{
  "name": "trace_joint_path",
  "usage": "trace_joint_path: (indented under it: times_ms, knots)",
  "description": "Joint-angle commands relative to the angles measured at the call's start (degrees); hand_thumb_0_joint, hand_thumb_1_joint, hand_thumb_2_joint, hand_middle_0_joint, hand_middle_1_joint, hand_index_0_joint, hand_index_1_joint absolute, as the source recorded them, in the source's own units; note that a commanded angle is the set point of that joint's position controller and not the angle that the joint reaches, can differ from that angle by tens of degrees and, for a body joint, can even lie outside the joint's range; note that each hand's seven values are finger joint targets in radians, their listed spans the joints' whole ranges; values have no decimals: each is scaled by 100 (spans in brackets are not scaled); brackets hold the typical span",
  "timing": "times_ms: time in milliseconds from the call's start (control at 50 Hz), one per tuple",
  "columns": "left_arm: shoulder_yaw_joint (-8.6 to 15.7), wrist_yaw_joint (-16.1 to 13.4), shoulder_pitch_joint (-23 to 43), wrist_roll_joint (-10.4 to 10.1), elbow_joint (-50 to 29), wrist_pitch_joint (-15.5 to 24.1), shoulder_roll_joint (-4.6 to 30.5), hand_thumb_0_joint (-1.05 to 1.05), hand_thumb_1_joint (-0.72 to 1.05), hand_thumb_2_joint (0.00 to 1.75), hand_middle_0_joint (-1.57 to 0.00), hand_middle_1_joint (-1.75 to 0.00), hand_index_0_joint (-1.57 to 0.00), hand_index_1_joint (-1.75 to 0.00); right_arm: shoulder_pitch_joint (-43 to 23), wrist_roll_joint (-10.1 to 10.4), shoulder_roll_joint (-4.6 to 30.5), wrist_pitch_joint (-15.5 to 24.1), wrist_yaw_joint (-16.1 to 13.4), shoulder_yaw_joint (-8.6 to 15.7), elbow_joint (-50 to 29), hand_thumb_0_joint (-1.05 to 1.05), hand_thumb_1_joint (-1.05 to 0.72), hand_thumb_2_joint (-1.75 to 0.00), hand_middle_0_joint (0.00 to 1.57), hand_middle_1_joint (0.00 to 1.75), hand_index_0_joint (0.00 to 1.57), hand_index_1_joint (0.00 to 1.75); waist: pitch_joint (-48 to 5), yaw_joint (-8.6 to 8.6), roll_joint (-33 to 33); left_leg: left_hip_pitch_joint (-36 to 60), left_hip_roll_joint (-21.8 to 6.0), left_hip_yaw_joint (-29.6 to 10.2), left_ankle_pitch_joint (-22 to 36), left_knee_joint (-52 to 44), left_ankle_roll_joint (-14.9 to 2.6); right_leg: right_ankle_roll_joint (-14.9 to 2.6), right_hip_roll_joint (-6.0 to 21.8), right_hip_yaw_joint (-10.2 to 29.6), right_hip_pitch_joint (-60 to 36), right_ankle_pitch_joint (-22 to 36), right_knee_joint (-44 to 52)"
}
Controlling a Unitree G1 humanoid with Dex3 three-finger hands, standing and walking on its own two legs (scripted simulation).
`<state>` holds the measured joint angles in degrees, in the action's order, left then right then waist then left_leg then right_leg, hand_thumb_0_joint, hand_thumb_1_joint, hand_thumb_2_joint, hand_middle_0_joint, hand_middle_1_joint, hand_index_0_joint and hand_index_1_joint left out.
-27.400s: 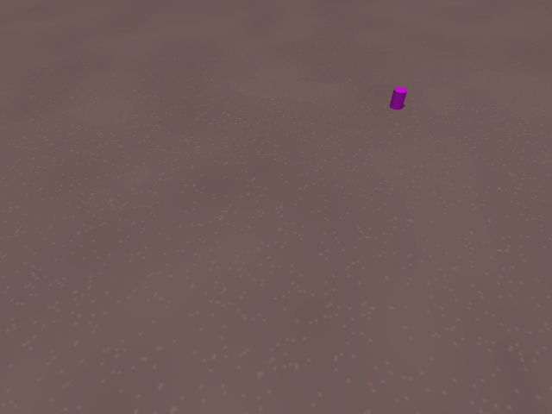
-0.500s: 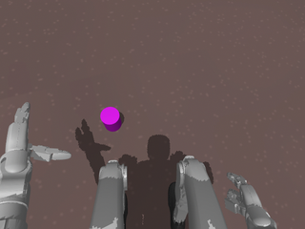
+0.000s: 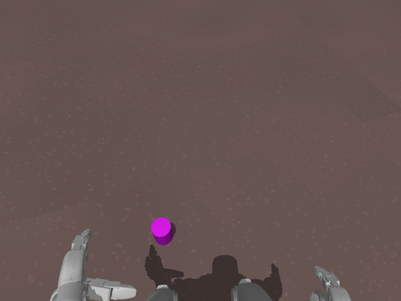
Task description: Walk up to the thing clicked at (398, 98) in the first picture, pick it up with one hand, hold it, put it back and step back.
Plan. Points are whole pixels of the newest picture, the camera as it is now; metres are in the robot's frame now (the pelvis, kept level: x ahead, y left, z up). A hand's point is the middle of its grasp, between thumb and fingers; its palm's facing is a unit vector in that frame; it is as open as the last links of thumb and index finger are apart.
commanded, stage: home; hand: left
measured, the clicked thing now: (162, 231) +0.47 +0.16 -0.62
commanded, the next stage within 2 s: stand in 1.74 s
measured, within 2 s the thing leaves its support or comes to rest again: neither
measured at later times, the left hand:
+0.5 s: hand (100, 291) +0.18 +0.18 -0.02, palm faces +0.13 -0.95 -0.29, open 17.1 cm
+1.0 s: hand (108, 285) +0.18 +0.17 -0.02, palm faces +0.12 -0.95 -0.29, open 17.2 cm
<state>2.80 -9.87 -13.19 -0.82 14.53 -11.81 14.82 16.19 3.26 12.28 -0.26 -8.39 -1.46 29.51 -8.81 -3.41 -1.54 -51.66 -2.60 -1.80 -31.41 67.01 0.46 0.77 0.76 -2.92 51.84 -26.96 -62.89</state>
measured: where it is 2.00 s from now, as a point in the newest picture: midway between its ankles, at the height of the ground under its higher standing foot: outside the picture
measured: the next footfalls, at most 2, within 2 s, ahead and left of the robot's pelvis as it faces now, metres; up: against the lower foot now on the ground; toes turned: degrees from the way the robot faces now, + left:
none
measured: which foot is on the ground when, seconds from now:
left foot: down 0.00-1.00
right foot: down 0.00-1.00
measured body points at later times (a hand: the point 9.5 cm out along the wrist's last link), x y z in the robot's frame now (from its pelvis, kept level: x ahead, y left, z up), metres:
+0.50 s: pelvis +0.02 +0.00 +0.03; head +0.05 +0.00 +0.48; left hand +0.17 +0.23 +0.00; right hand +0.19 -0.23 -0.03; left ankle +0.01 +0.12 -0.65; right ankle +0.03 -0.13 -0.65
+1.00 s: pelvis +0.02 -0.01 +0.04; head +0.04 -0.01 +0.49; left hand +0.17 +0.22 +0.00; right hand +0.18 -0.25 -0.04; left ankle +0.01 +0.12 -0.65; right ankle +0.03 -0.13 -0.65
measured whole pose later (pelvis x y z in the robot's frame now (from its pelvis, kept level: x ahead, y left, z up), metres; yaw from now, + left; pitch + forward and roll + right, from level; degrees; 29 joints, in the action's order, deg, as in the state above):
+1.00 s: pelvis +0.02 -0.01 +0.04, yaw +1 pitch +8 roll -2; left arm -0.7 -8.0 -26.3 -0.7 0.1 -15.6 11.6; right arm 15.8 1.0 12.2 6.9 -10.1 -1.2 29.4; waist -5.8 -1.3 -2.2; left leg -34.2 -2.5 -2.1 -28.3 54.6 1.3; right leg 0.1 0.7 -3.6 34.5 -24.9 -51.6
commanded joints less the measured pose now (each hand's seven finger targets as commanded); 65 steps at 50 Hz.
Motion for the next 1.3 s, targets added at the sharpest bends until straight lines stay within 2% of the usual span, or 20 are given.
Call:
trace_joint_path:
  times_ms: [0, 100, 120, 140, 220, 300, 400, 420, 440, 500, 620, 720, 780, 920, 1020, 1040, 1160, 1180, 1200, 1280]
  knots:
    - [111, -128, -252, 4, -1639, 81, 606, 0, -38, 20, -15, -15, -15, -16, -234, -48, 693, 402, -166, 302, -963, 0, -90, -90, 20, 30, 20, 30, -1016, 99, -258, 1263, 177, 70, 1185, -1581, -92, -136, -136, 12, -1582, 961, 1332]
    - [-93, -90, -887, -2, -2375, -70, 407, 0, -45, 13, -9, -10, -9, -10, -344, -83, 641, 570, -236, 262, -1153, 0, -90, -90, 20, 30, 20, 30, -423, 149, -119, 1462, 135, -73, 904, -2076, -74, -122, -184, -123, -1701, 676, 1618]
    - [-44, -75, -1087, 1, -2413, -99, 395, 0, -45, 12, -7, -8, -7, -8, -311, -93, 626, 605, -241, 267, -1134, 0, -90, -90, 20, 30, 20, 30, -391, 179, -74, 1530, 129, -63, 991, -2104, -70, -129, -198, -132, -1756, 717, 1641]
    - [-157, -51, -1154, -1, -2390, -117, 303, 0, -46, 11, -6, -7, -6, -7, -324, -108, 609, 630, -253, 251, -1142, 0, -90, -90, 20, 30, 20, 30, -144, 117, 7, 1477, 148, -36, 984, -2135, -81, -115, -206, -153, -1716, 700, 1723]
    - [-39, 19, -1176, 5, -2679, -103, 360, 0, -47, 10, -6, -7, -6, -7, -368, -135, 632, 755, -242, 273, -1194, 0, -90, -90, 20, 30, 20, 30, 8, 138, 21, 1540, 176, 26, 861, -2251, -97, -101, -197, -158, -1851, 587, 1876]
    - [-110, 92, -1080, 41, -2560, -53, 263, 0, -49, 9, -6, -6, -5, -6, -379, -193, 659, 875, -219, 279, -1133, 0, -90, -90, 20, 30, 20, 30, 208, 76, 36, 1591, 174, 13, 702, -2310, -87, -105, -192, -149, -1794, 454, 1893]
    - [-43, 96, -1321, 64, -2630, -43, 282, 0, -49, 9, -5, -6, -5, -6, -318, -228, 609, 965, -239, 259, -1112, 0, -90, -90, 20, 30, 20, 30, -455, 144, -47, 1934, 247, 101, 1467, -2105, -68, -112, -167, -98, -2211, 1112, 1835]
    - [-51, 80, -972, 51, -3073, -18, 369, 0, -49, 9, -6, -6, -5, -6, -313, -242, 622, 977, -253, 284, -1098, 0, -90, -90, 20, 30, 20, 30, -582, 145, -271, 2018, 253, 111, 1593, -2087, -52, -121, -159, -83, -2256, 1244, 1817]
    - [-44, 70, -1175, 74, -2778, -51, 294, 0, -51, 8, -5, -6, -5, -6, -306, -250, 632, 999, -266, 293, -1062, 0, -90, -90, 20, 30, 20, 30, -665, 124, -190, 2127, 236, 103, 1785, -2050, -41, -121, -167, -87, -2318, 1406, 1784]
    - [-49, 65, -1173, 66, -2723, -57, 284, 0, -50, 8, -5, -6, -5, -6, -348, -253, 612, 1011, -275, 271, -1012, 0, -90, -90, 20, 30, 20, 30, -544, 146, -88, 2069, 237, 99, 1990, -2003, -50, -110, -160, -94, -2384, 1615, 1809]
    - [-24, 83, -1349, 55, -2420, -67, 248, 0, -52, 7, -5, -6, -5, -6, -371, -241, 653, 987, -226, 298, -953, 0, -90, -90, 20, 30, 20, 30, -243, 228, -58, 1925, 218, 35, 1942, -2134, -25, -132, -186, -173, -2304, 1477, 1818]
    - [-11, 107, -1366, 59, -2427, -56, 266, 0, -52, 8, -5, -6, -5, -6, -396, -253, 649, 989, -227, 312, -985, 0, -90, -90, 20, 30, 20, 30, -401, 210, 72, 2029, 237, 132, 2164, -1996, -52, -93, -155, -98, -2443, 1792, 1867]
    - [6, 102, -1182, 52, -2462, -54, 284, 0, -53, 7, -5, -6, -5, -6, -418, -243, 656, 1007, -201, 310, -969, 0, -90, -90, 20, 30, 20, 30, -228, 210, 42, 1950, 243, 133, 1844, -2080, -62, -100, -148, -85, -2332, 1511, 1916]
    - [33, 116, -1216, 60, -2503, -62, 307, 0, -52, 8, -5, -6, -5, -6, -404, -256, 648, 1028, -221, 322, -948, 0, -90, -90, 20, 30, 20, 30, -443, 182, 58, 2038, 250, 165, 1882, -2034, -76, -79, -131, -56, -2412, 1597, 1925]
    - [-65, 139, -1221, 56, -2322, -71, 179, 0, -52, 8, -5, -6, -5, -6, -455, -256, 611, 1033, -221, 279, -919, 0, -90, -90, 20, 30, 20, 30, -126, 155, 120, 1889, 272, 190, 1400, -2106, -103, -63, -110, -36, -2240, 1152, 2077]
    - [5, 139, -1148, 57, -2563, -49, 264, 0, -52, 8, -5, -7, -6, -6, -426, -258, 625, 1047, -221, 304, -919, 0, -90, -90, 20, 30, 20, 30, -342, 179, 112, 1974, 253, 164, 1526, -2101, -98, -82, -120, -45, -2336, 1238, 2018]
    - [-27, 142, -1072, 52, -2475, -61, 243, 0, -51, 8, -5, -7, -6, -6, -492, -253, 642, 1083, -235, 297, -930, 0, -90, -90, 20, 30, 20, 30, -99, 163, 91, 1876, 249, 147, 1257, -2181, -93, -87, -127, -69, -2217, 970, 2039]
    - [-7, 139, -1279, 46, -2372, -68, 218, 0, -52, 8, -5, -7, -6, -6, -465, -250, 591, 1078, -228, 272, -894, 0, -90, -90, 20, 30, 20, 30, -154, 227, 31, 1881, 261, 158, 1320, -2173, -90, -90, -128, -76, -2242, 1019, 2051]
    - [19, 139, -1053, 57, -2572, -56, 313, 0, -51, 8, -5, -7, -6, -6, -468, -264, 647, 1092, -245, 311, -933, 0, -90, -90, 20, 30, 20, 30, -263, 166, 25, 1921, 263, 165, 1359, -2137, -97, -80, -122, -56, -2257, 1086, 2046]
    - [-27, 154, -1168, 55, -2478, -68, 245, 0, -50, 9, -5, -7, -6, -7, -458, -259, 662, 1094, -243, 317, -927, 0, -90, -90, 20, 30, 20, 30, -261, 182, 20, 1945, 240, 127, 1427, -2175, -75, -104, -145, -94, -2243, 1106, 1964]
